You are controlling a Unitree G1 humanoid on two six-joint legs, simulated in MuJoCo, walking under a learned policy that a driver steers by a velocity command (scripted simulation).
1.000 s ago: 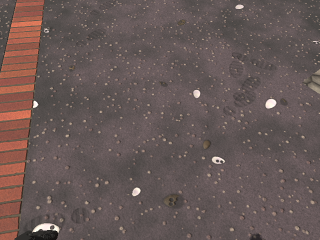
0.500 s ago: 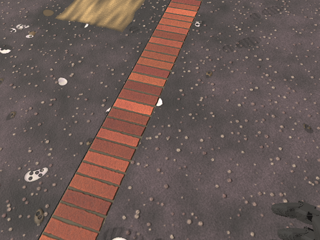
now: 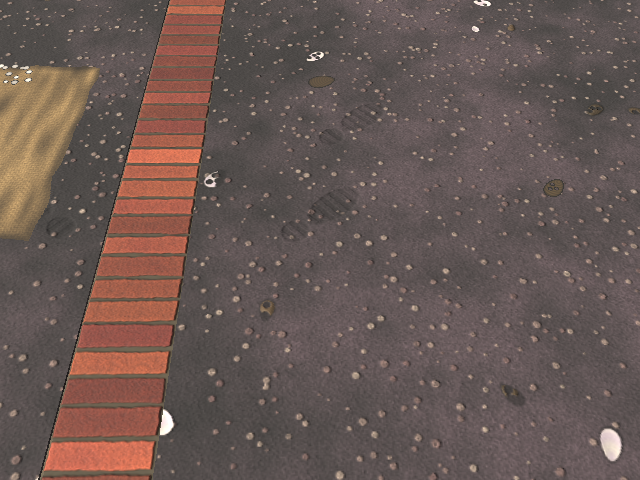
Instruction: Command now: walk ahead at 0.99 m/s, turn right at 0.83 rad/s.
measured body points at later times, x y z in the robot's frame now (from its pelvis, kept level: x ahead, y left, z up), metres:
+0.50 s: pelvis +0.45 +0.05 +0.04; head +0.48 +0.04 +0.49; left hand +0.71 +0.26 -0.06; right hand +0.40 -0.26 -0.06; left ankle +0.50 +0.18 -0.70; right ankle +0.36 -0.01 -0.59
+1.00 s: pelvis +0.81 -0.19 +0.04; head +0.85 -0.21 +0.48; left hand +1.04 -0.04 -0.10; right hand +0.72 -0.46 -0.08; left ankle +0.98 -0.13 -0.62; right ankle +0.77 -0.18 -0.70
